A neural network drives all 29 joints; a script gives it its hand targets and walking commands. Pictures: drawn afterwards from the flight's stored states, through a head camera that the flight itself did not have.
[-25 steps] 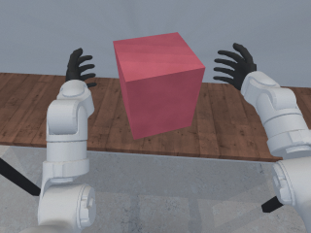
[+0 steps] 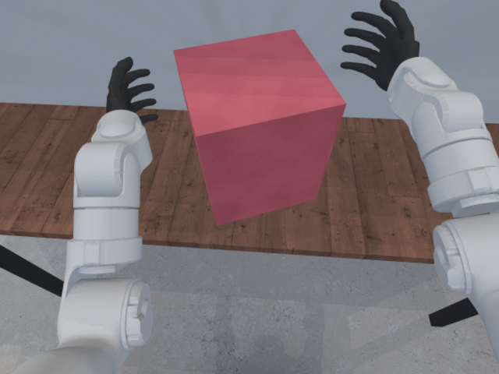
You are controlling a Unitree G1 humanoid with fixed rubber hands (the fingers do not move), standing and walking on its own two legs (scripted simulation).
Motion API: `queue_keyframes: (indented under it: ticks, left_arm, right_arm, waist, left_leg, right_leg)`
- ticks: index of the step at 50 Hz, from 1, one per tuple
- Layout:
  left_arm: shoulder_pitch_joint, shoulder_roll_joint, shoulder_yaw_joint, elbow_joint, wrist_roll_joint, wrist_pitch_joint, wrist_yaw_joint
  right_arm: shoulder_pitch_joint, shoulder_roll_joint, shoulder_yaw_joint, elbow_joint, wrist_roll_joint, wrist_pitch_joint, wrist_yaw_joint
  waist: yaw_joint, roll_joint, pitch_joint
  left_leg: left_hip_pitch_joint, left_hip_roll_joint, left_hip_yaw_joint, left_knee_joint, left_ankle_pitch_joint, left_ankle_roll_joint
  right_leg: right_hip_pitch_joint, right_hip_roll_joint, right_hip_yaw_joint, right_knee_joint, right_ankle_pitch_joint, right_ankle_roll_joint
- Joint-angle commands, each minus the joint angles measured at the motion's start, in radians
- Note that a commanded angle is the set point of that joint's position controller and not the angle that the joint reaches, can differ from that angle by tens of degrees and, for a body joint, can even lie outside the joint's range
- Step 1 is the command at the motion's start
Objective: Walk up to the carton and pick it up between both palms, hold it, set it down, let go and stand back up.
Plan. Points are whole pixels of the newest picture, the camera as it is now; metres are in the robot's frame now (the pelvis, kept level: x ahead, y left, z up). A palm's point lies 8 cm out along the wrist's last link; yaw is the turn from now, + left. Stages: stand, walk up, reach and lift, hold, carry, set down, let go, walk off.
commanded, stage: reach and lift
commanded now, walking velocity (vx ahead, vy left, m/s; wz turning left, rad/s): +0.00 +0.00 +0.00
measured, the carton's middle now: (252, 133) +0.50 +0.09 +0.05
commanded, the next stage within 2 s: none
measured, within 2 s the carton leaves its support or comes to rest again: neither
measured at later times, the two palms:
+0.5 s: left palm (146, 154) +0.37 +0.23 +0.13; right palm (406, 105) +0.47 -0.13 +0.17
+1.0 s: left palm (165, 171) +0.40 +0.22 +0.06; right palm (377, 122) +0.51 -0.12 +0.10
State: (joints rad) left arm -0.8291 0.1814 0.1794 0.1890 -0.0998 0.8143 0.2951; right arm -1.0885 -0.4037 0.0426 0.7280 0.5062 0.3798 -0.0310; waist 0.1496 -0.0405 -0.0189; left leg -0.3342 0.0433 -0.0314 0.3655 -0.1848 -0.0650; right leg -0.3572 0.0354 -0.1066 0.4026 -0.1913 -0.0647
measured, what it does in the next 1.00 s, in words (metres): stands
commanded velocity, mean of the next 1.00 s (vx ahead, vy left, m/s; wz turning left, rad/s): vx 0.00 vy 0.00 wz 0.00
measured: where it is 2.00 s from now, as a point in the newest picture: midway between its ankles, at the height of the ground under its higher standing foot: outside the picture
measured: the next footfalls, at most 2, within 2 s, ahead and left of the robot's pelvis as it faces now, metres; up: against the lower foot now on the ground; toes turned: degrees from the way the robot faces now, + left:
none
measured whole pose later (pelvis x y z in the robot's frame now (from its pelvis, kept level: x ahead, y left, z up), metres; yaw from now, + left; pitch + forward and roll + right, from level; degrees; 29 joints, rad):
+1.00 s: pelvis -0.01 +0.00 -0.01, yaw +0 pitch +21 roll +0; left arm -0.76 0.03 0.19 0.69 -0.07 0.09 0.20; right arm -1.06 -0.40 0.06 1.12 0.32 -0.04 0.08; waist 0.21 -0.03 -0.12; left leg -0.59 0.05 -0.03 0.39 -0.16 -0.06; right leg -0.59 0.05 -0.11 0.38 -0.15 -0.07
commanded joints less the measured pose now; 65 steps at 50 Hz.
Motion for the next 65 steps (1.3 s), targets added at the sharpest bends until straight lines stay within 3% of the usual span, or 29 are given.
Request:
queue_keyframes:
  ticks: [1, 2, 3, 6, 7, 11, 14, 15, 16, 19, 21, 24, 28, 31, 32, 33, 35, 37, 43, 49, 53, 55, 58, 60, 61, 62, 63, 64, 65]
  left_arm:
    - [-0.504, 0.107, 0.122, -0.233, 0.046, -0.051, -0.018]
    - [-0.476, 0.107, 0.118, -0.218, 0.048, -0.059, -0.02]
    - [-0.465, 0.076, 0.104, -0.203, 0.047, -0.065, -0.022]
    - [-0.412, 0.047, 0.079, -0.129, 0.076, -0.091, -0.035]
    - [-0.362, 0.036, 0.079, -0.102, 0.067, -0.099, -0.041]
    - [-0.373, 0.016, 0.053, -0.016, 0.067, -0.139, -0.053]
    - [-0.376, 0.028, 0.061, 0.065, 0.049, -0.195, -0.056]
    - [-0.371, 0.044, 0.08, 0.118, 0.061, -0.215, -0.058]
    - [-0.376, 0.053, 0.078, 0.157, 0.061, -0.232, -0.062]
    - [-0.383, 0.064, 0.091, 0.236, 0.065, -0.317, -0.064]
    - [-0.411, 0.082, 0.113, 0.277, 0.054, -0.383, -0.06]
    - [-0.453, 0.081, 0.12, 0.323, 0.057, -0.485, -0.05]
    - [-0.475, 0.062, 0.087, 0.389, 0.038, -0.607, -0.047]
    - [-0.425, 0.024, 0.075, 0.449, 0.029, -0.687, -0.059]
    - [-0.433, 0.013, 0.066, 0.436, 0.026, -0.712, -0.061]
    - [-0.417, 0.011, 0.068, 0.45, 0.023, -0.728, -0.065]
    - [-0.426, 0.001, 0.056, 0.413, 0.023, -0.756, -0.074]
    - [-0.396, -0.013, 0.059, 0.423, 0.028, -0.775, -0.09]
    - [-0.284, -0.056, 0.085, 0.278, 0.092, -0.782, -0.121]
    - [-0.262, -0.076, 0.136, 0.173, 0.167, -0.771, -0.116]
    - [-0.289, -0.182, 0.125, 0.085, 0.206, -0.782, -0.12]
    - [-0.296, -0.267, 0.129, 0.112, 0.245, -0.789, -0.146]
    - [-0.332, -0.401, 0.134, 0.126, 0.312, -0.803, -0.183]
    - [-0.385, -0.525, 0.096, 0.17, 0.341, -0.819, -0.223]
    - [-0.372, -0.573, 0.098, 0.208, 0.362, -0.825, -0.24]
    - [-0.43, -0.595, 0.066, 0.203, 0.356, -0.833, -0.238]
    - [-0.427, -0.536, 0.068, 0.216, 0.357, -0.838, -0.219]
    - [-0.428, -0.589, 0.065, 0.228, 0.366, -0.839, -0.227]
    - [-0.451, -0.626, 0.052, 0.238, 0.376, -0.838, -0.237]
  right_arm:
    - [-0.605, -0.338, 0.11, -0.048, 0.008, -0.041, 0.001]
    - [-0.587, -0.321, 0.116, -0.047, 0.013, -0.041, 0.002]
    - [-0.566, -0.322, 0.098, 0.013, 0.006, -0.044, 0.009]
    - [-0.525, -0.307, 0.088, 0.101, 0.008, -0.057, 0.03]
    - [-0.521, -0.293, 0.114, 0.085, 0.019, -0.065, 0.038]
    - [-0.518, -0.285, 0.069, 0.111, -0.027, -0.105, 0.053]
    - [-0.551, -0.26, 0.056, 0.051, -0.052, -0.146, 0.055]
    - [-0.558, -0.249, 0.071, 0.043, -0.054, -0.155, 0.057]
    - [-0.551, -0.245, 0.055, 0.077, -0.075, -0.159, 0.061]
    - [-0.522, -0.207, 0.054, 0.133, -0.109, -0.178, 0.071]
    - [-0.546, -0.178, 0.064, 0.137, -0.116, -0.197, 0.076]
    - [-0.518, -0.131, 0.04, 0.208, -0.141, -0.225, 0.093]
    - [-0.488, -0.082, 0.025, 0.27, -0.162, -0.278, 0.116]
    - [-0.475, -0.062, 0.018, 0.272, -0.186, -0.34, 0.117]
    - [-0.486, -0.063, 0.0, 0.27, -0.197, -0.36, 0.12]
    - [-0.503, -0.067, 0.011, 0.244, -0.197, -0.378, 0.125]
    - [-0.521, -0.087, -0.003, 0.235, -0.203, -0.416, 0.122]
    - [-0.514, -0.079, -0.006, 0.229, -0.204, -0.438, 0.123]
    - [-0.456, -0.084, 0.017, 0.189, -0.216, -0.481, 0.118]
    - [-0.419, -0.045, 0.036, 0.145, -0.253, -0.499, 0.109]
    - [-0.39, 0.06, 0.036, 0.173, -0.284, -0.499, 0.114]
    - [-0.381, 0.153, 0.013, 0.224, -0.33, -0.497, 0.131]
    - [-0.368, 0.33, -0.02, 0.294, -0.398, -0.507, 0.157]
    - [-0.367, 0.476, -0.065, 0.325, -0.499, -0.531, 0.183]
    - [-0.365, 0.558, -0.052, 0.311, -0.54, -0.548, 0.19]
    - [-0.363, 0.565, -0.099, 0.343, -0.562, -0.562, 0.19]
    - [-0.344, 0.504, -0.14, 0.346, -0.591, -0.575, 0.17]
    - [-0.374, 0.566, -0.136, 0.34, -0.609, -0.585, 0.173]
    - [-0.378, 0.612, -0.152, 0.372, -0.634, -0.586, 0.179]
  waist:
    - [0.082, 0.065, -0.837]
    - [0.089, 0.069, -0.828]
    - [0.066, 0.081, -0.808]
    - [0.073, 0.117, -0.77]
    - [0.095, 0.098, -0.733]
    - [0.065, 0.093, -0.696]
    - [0.088, 0.052, -0.733]
    - [0.115, 0.03, -0.723]
    - [0.107, 0.024, -0.709]
    - [0.127, -0.012, -0.677]
    - [0.163, -0.044, -0.692]
    - [0.176, -0.055, -0.706]
    - [0.157, -0.041, -0.754]
    - [0.147, -0.041, -0.83]
    - [0.127, -0.037, -0.866]
    - [0.146, -0.054, -0.908]
    - [0.113, -0.048, -0.975]
    - [0.112, -0.056, -1.02]
    - [0.111, -0.049, -1.136]
    - [0.124, -0.067, -1.116]
    - [0.108, -0.056, -1.067]
    - [0.101, -0.07, -1.006]
    - [0.095, -0.042, -0.978]
    - [0.059, -0.046, -0.966]
    - [0.066, -0.05, -0.962]
    - [0.029, -0.016, -0.973]
    - [0.019, -0.016, -0.986]
    - [0.029, -0.026, -0.984]
    - [0.017, -0.025, -0.958]
  left_leg:
    - [-0.029, -0.054, 0.066, -0.015, 0.457, -0.052]
    - [-0.01, -0.053, 0.064, -0.01, 0.466, -0.055]
    - [0.006, -0.051, 0.064, -0.01, 0.453, -0.056]
    - [0.1, -0.045, 0.057, 0.023, 0.521, -0.065]
    - [0.106, -0.041, 0.053, 0.028, 0.532, -0.06]
    - [0.117, -0.042, 0.052, 0.042, 0.515, -0.046]
    - [0.031, -0.049, 0.061, 0.044, 0.456, -0.024]
    - [-0.006, -0.05, 0.066, 0.039, 0.439, -0.017]
    - [-0.044, -0.052, 0.067, 0.034, 0.391, -0.009]
    - [-0.111, -0.047, 0.085, 0.008, 0.3, 0.012]
    - [-0.168, -0.045, 0.089, 0.002, 0.242, 0.024]
    - [-0.227, -0.043, 0.096, -0.005, 0.168, 0.03]
    - [-0.274, -0.041, 0.096, 0.005, 0.158, 0.035]
    - [-0.28, -0.04, 0.094, 0.016, 0.222, 0.034]
    - [-0.275, -0.041, 0.094, 0.018, 0.234, 0.033]
    - [-0.264, -0.039, 0.096, 0.031, 0.278, 0.034]
    - [-0.247, -0.045, 0.097, 0.048, 0.328, 0.023]
    - [-0.249, -0.05, 0.102, 0.056, 0.368, 0.025]
    - [-0.213, -0.055, 0.109, 0.058, 0.529, 0.019]
    - [-0.316, -0.052, 0.11, -0.027, 0.511, 0.039]
    - [-0.296, -0.047, 0.113, -0.034, 0.505, 0.035]
    - [-0.26, -0.043, 0.106, -0.051, 0.488, 0.038]
    - [-0.191, -0.046, 0.116, -0.031, 0.511, 0.026]
    - [-0.187, -0.049, 0.123, -0.031, 0.51, 0.024]
    - [-0.168, -0.051, 0.13, -0.029, 0.515, 0.022]
    - [-0.137, -0.047, 0.132, -0.018, 0.529, 0.012]
    - [-0.114, -0.044, 0.137, -0.003, 0.527, 0.009]
    - [-0.1, -0.041, 0.141, 0.006, 0.536, 0.008]
    - [-0.082, -0.038, 0.143, 0.01, 0.52, 0.01]
  right_leg:
    - [0.577, -0.035, 0.149, 0.081, 0.99, 0.116]
    - [0.57, -0.03, 0.142, 0.074, 0.974, 0.111]
    - [0.55, -0.024, 0.131, 0.066, 0.914, 0.105]
    - [0.47, 0.013, 0.115, 0.036, 0.781, 0.084]
    - [0.477, 0.014, 0.113, 0.028, 0.767, 0.081]
    - [0.409, 0.029, 0.098, -0.009, 0.608, 0.068]
    - [0.413, 0.025, 0.109, -0.004, 0.561, 0.074]
    - [0.431, 0.019, 0.115, -0.002, 0.563, 0.08]
    - [0.438, 0.009, 0.123, -0.002, 0.551, 0.084]
    - [0.442, -0.002, 0.14, -0.003, 0.419, 0.089]
    - [0.449, -0.023, 0.161, 0.006, 0.388, 0.099]
    - [0.432, -0.04, 0.187, 0.007, 0.252, 0.094]
    - [0.414, -0.041, 0.189, 0.023, 0.189, 0.086]
    - [0.414, -0.031, 0.163, 0.043, 0.274, 0.091]
    - [0.407, -0.026, 0.153, 0.048, 0.309, 0.088]
    - [0.406, -0.016, 0.142, 0.056, 0.344, 0.093]
    - [0.42, -0.01, 0.13, 0.067, 0.435, 0.095]
    - [0.445, -0.014, 0.131, 0.075, 0.514, 0.102]
    - [0.545, -0.014, 0.117, 0.113, 0.85, 0.122]
    - [0.644, -0.055, 0.136, 0.154, 1.093, 0.151]
    - [0.654, -0.063, 0.134, 0.149, 1.102, 0.152]
    - [0.634, -0.066, 0.125, 0.13, 1.053, 0.154]
    - [0.622, -0.055, 0.104, 0.115, 0.984, 0.142]
    - [0.607, -0.06, 0.09, 0.111, 0.958, 0.136]
    - [0.614, -0.053, 0.08, 0.103, 0.948, 0.137]
    - [0.591, -0.043, 0.069, 0.1, 0.917, 0.127]
    - [0.57, -0.029, 0.061, 0.092, 0.877, 0.12]
    - [0.564, -0.02, 0.058, 0.088, 0.874, 0.115]
    - [0.557, -0.022, 0.054, 0.083, 0.838, 0.111]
